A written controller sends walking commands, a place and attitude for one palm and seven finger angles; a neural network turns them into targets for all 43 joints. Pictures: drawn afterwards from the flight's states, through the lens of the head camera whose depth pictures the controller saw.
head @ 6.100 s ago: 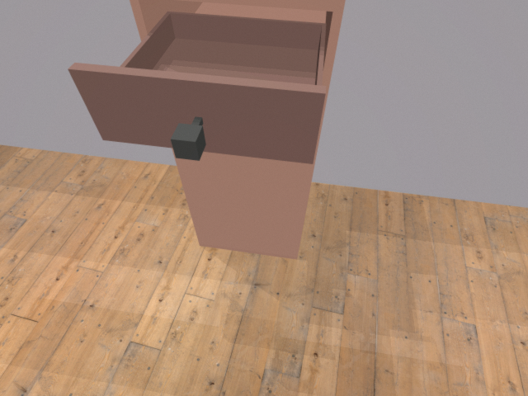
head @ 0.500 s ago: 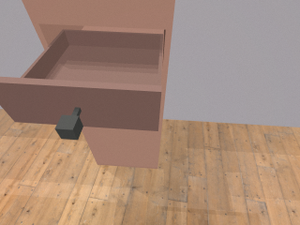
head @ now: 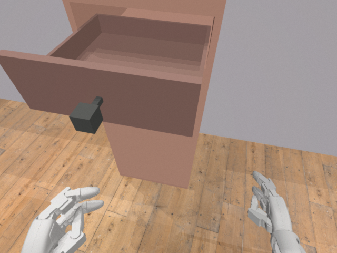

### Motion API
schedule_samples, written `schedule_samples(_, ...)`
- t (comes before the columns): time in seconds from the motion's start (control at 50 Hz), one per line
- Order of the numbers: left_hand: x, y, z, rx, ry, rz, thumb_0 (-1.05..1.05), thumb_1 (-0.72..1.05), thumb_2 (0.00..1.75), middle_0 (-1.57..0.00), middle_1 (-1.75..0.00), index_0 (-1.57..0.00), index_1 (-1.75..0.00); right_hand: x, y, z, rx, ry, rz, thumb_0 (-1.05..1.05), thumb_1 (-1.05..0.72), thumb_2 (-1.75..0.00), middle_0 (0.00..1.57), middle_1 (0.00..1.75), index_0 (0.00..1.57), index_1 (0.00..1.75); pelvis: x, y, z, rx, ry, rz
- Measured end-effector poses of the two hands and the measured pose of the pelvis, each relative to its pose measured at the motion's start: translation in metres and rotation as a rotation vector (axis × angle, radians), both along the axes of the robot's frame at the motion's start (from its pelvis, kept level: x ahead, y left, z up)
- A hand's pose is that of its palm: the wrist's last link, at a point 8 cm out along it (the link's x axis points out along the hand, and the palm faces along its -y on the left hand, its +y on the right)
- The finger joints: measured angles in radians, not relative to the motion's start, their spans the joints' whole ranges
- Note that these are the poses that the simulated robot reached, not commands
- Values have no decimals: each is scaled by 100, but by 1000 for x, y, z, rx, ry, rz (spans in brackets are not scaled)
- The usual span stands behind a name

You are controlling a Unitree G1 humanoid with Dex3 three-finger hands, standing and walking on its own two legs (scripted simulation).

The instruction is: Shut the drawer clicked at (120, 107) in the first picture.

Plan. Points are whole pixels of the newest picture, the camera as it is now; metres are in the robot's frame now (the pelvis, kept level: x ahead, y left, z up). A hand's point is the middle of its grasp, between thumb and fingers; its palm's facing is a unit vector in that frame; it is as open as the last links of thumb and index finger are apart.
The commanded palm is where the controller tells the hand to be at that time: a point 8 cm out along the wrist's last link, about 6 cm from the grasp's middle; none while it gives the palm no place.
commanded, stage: raise the hand and make a fist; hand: left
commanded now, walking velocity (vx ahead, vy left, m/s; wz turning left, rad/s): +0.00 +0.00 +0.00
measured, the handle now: (91, 111) +0.32 +0.20 +0.20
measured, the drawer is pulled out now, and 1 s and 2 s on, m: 0.28 0.28 0.28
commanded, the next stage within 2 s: bring the fist close to the handle in 1.34 s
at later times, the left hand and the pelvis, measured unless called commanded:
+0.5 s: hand (66, 191) +0.17 +0.18 +0.18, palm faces -0.03 -0.99 -0.15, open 3.2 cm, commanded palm +0.10 +0.23 +0.21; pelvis +0.02 +0.01 +0.03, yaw -2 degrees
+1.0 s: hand (12, 165) +0.15 +0.19 +0.29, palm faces +0.06 -0.93 -0.36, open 3.2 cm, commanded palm +0.09 +0.23 +0.30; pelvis +0.00 +0.00 +0.04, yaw -2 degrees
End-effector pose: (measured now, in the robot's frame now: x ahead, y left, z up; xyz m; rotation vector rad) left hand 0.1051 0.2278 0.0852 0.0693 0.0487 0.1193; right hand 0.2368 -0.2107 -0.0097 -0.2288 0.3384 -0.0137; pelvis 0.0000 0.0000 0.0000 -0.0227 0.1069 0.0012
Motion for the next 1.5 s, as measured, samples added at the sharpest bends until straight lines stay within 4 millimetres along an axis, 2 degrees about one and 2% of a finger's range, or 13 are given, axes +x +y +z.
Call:
schedule_samples(0.08, 25, -12, 25, 25, -103, -126, 2, 90, 90, -67, -80, -66, -81, -17, 17, -25, 56, 82, 24, 1, -90, -90, 20, 30, 20, 30, 0, -1, 2, -10, -8, 13)
schedule_samples(0.18, 54, -14, 40, 38, -40, -214, 1, 90, 90, -77, -91, -77, -92, -50, 20, -39, 133, 166, -70, 1, -90, -90, 20, 30, 20, 30, 7, 0, 13, 3, -26, -10)
schedule_samples(0.26, 58, -1, 56, 52, -18, -179, 1, 89, 90, -85, -100, -85, -101, -67, 9, -35, 136, 171, -135, 2, -90, -90, 20, 30, 20, 30, 12, 2, 20, 9, -44, -28)
schedule_samples(0.32, 54, 7, 71, 61, -46, -156, 1, 90, 90, -91, -106, -91, -107, -71, -1, -29, 106, 149, -148, 2, -90, -90, 20, 30, 20, 30, 14, 4, 24, 8, -58, -32)
schedule_samples(0.4, 47, 10, 86, 65, -85, -150, 1, 90, 90, -99, -115, -99, -116, -65, -11, -15, 62, 96, -143, 2, -90, -90, 20, 30, 20, 30, 15, 7, 28, 4, -76, -31)
schedule_samples(0.48, 43, 10, 100, 80, -121, -159, 1, 90, 90, -107, -124, -107, -124, -50, -12, 2, 43, 15, -122, 2, -90, -90, 20, 30, 20, 30, 16, 10, 31, 3, -99, -28)
schedule_samples(0.62, 40, 20, 132, 131, -195, -144, 1, 89, 90, -121, -139, -121, -140, -17, 13, 30, 84, -123, -44, 2, -90, -90, 20, 30, 20, 30, 17, 11, 36, 3, -140, -27)
schedule_samples(0.74, 35, 22, 161, 173, -247, -144, 1, 89, 90, -132, -151, -132, -151, -1, 38, 42, 125, -168, 40, 2, -90, -90, 20, 30, 20, 30, 16, 10, 40, 7, -168, -32)
schedule_samples(0.86, 25, 20, 188, 238, -289, -146, 1, 89, 90, -138, -157, -137, -157, 0, 46, 42, 135, -140, 83, 1, -90, -90, 20, 30, 20, 30, 11, 6, 42, 10, -187, -34)
schedule_samples(1.0, 17, 14, 220, 330, -364, -138, 1, 89, 90, -140, -159, -140, -160, -13, 30, 32, 114, -76, 71, 2, -90, -90, 20, 30, 20, 30, 2, 0, 44, 12, -205, -34)
schedule_samples(1.28, 24, 12, 211, 308, -306, -136, 1, 89, 90, -140, -159, -140, -160, -60, -28, 12, 67, 11, -85, 2, -90, -90, 20, 30, 20, 30, -12, -11, 42, 12, -217, -51)
schedule_samples(1.38, 25, 11, 217, 314, -343, -133, 1, 89, 90, -141, -159, -140, -160, -65, -33, 10, 64, 0, -105, 2, -90, -90, 20, 30, 20, 30, -13, -12, 41, 12, -223, -53)
schedule_samples(1.5, 28, 13, 214, 312, -337, -127, 1, 89, 90, -141, -159, -140, -160, -64, -26, 11, 80, -15, -100, 2, -90, -90, 20, 30, 20, 30, -14, -9, 41, 12, -221, -56)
